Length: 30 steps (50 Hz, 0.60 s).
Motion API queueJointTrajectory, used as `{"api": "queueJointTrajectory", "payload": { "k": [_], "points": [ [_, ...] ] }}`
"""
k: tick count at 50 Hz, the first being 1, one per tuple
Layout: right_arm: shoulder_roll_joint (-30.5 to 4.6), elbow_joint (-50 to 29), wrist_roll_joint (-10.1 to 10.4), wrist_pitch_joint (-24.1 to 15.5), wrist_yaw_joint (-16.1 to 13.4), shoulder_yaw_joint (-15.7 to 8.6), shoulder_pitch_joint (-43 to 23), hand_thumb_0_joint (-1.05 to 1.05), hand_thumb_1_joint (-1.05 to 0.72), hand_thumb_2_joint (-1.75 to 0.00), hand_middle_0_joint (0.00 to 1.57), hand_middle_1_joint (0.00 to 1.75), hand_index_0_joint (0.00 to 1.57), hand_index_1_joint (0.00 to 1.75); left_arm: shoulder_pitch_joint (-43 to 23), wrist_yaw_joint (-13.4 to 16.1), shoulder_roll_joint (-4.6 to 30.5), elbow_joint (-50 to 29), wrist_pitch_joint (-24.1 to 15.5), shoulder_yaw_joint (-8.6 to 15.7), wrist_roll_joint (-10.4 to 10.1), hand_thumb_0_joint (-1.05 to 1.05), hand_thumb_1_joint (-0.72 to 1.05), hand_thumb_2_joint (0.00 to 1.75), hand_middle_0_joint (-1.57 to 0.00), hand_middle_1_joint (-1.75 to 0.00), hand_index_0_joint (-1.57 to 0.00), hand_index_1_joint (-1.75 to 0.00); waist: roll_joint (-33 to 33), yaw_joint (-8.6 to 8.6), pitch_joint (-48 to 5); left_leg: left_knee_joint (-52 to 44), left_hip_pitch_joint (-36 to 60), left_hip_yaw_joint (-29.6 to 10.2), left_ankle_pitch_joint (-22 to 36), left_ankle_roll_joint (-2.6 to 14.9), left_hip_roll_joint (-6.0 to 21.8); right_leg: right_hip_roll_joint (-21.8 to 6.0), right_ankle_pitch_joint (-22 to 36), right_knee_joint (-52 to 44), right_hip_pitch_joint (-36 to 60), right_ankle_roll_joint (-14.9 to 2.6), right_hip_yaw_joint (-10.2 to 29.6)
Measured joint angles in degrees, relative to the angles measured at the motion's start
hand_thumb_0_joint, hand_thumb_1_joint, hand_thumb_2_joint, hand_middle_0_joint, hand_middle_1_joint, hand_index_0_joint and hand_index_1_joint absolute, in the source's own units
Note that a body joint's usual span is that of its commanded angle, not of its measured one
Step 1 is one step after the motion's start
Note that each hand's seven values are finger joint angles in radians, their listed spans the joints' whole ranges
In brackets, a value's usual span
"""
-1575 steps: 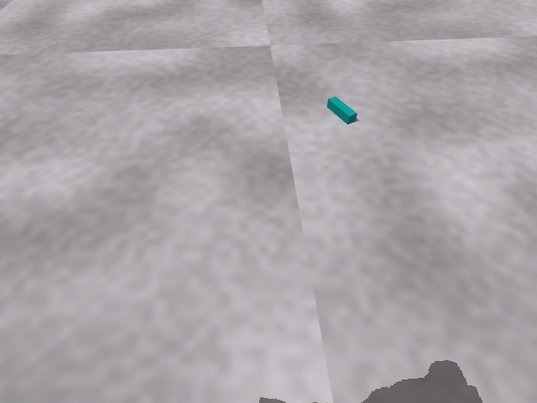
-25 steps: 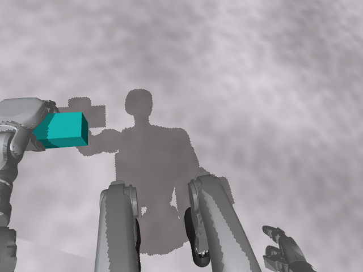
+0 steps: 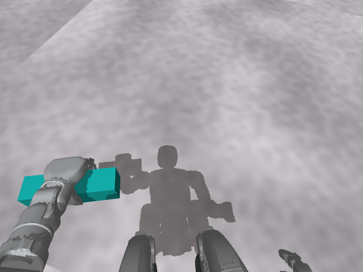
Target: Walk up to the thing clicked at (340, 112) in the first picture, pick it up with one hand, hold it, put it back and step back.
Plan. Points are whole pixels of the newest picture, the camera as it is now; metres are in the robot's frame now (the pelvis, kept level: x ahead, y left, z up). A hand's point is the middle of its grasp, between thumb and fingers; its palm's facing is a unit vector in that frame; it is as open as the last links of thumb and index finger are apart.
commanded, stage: lift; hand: left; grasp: from above
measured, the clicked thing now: (73, 187) +0.36 +0.26 -0.12
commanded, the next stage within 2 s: hold in 0.46 s
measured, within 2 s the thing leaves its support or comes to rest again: neither
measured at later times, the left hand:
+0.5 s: hand (70, 168) +0.36 +0.23 +0.00, palm faces -0.48 -0.07 -0.88, open 9.4 cm
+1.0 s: hand (62, 158) +0.36 +0.23 +0.05, palm faces -0.49 -0.03 -0.87, open 9.4 cm
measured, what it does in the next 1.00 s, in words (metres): rises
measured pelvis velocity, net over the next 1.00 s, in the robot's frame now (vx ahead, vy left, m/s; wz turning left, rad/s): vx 0.06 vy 0.00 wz -0.01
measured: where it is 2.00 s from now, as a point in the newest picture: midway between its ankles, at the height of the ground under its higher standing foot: outside the picture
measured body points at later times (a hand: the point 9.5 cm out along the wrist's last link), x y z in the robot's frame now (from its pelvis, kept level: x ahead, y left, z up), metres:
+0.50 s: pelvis +0.04 +0.00 +0.08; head +0.10 +0.01 +0.53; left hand +0.38 +0.23 +0.05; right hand +0.13 -0.26 -0.04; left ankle +0.07 +0.11 -0.62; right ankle +0.06 -0.13 -0.62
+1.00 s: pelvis +0.06 +0.00 +0.11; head +0.09 +0.00 +0.55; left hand +0.38 +0.23 +0.10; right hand +0.17 -0.26 -0.01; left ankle +0.07 +0.11 -0.62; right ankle +0.06 -0.13 -0.62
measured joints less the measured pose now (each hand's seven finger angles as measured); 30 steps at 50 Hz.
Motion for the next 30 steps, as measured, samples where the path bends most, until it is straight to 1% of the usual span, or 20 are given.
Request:
{"api": "queueJointTrajectory", "payload": {
  "k": [7,11,15,22,26,30],
  "points": [
    [-0.5,0.9,-0.1,-1.3,0.1,-0.9,1.3,0.01,-0.91,-0.9,0.2,0.29,0.2,0.3,0.5,2.0,-2.6,2.0,0.5,-2.0,1.1,0.0,0.12,0.43,-0.69,-0.61,-0.72,-0.57,-0.3,0.84,1.1,-8.0,8.8,0.8,1.9,0.03,0.1,-0.1,2.0,-7.7,8.4,-0.06,0.8],
    [-0.4,1.4,-0.2,-1.3,0.3,-1.1,1.4,0.01,-0.91,-0.9,0.2,0.29,0.2,0.3,0.6,2.9,-3.8,2.2,1.3,-2.3,1.3,0.0,0.1,0.45,-0.69,-0.63,-0.71,-0.59,-0.6,1.12,2.1,-12.2,13.4,1.3,2.9,0.07,0.1,-0.1,3.1,-11.8,12.8,-0.05,1.3],
    [-0.1,1.4,-0.1,-0.9,0.5,-1.2,1.3,0.01,-0.91,-0.9,0.2,0.29,0.2,0.3,1.0,3.2,-4.6,1.8,2.7,-2.6,1.0,0.0,0.1,0.47,-0.68,-0.64,-0.7,-0.6,-0.7,1.27,2.9,-16.4,17.8,1.7,3.9,0.12,0.0,-0.3,4.2,-15.8,17.1,-0.01,1.8],
    [0.4,1.1,0.0,-0.3,0.5,-1.4,1.4,0.01,-0.91,-0.9,0.2,0.29,0.2,0.3,2.5,1.8,-5.1,0.2,4.0,-3.4,0.1,0.0,0.1,0.49,-0.67,-0.64,-0.69,-0.6,-0.8,1.73,3.9,-22.7,24.4,2.3,5.5,0.24,-0.2,-0.6,5.7,-21.9,23.5,0.07,2.3],
    [0.4,0.9,0.2,0.1,0.5,-1.6,1.3,0.01,-0.91,-0.9,0.2,0.29,0.2,0.3,3.4,0.9,-5.3,-0.8,4.0,-3.7,-0.3,0.0,0.1,0.5,-0.67,-0.65,-0.69,-0.6,-0.8,2.11,4.3,-25.8,27.8,2.4,6.3,0.3,-0.4,-0.9,6.4,-24.9,26.8,0.1,2.5],
    [0.3,0.8,0.2,0.3,0.4,-1.8,1.1,0.01,-0.91,-0.9,0.2,0.29,0.2,0.3,4.1,0.2,-5.3,-1.6,3.7,-4.2,-0.2,0.0,0.09,0.5,-0.66,-0.65,-0.69,-0.61,-0.8,2.51,4.4,-28.2,30.5,2.5,6.8,0.34,-0.5,-1.1,6.9,-27.3,29.4,0.13,2.6]
  ]
}}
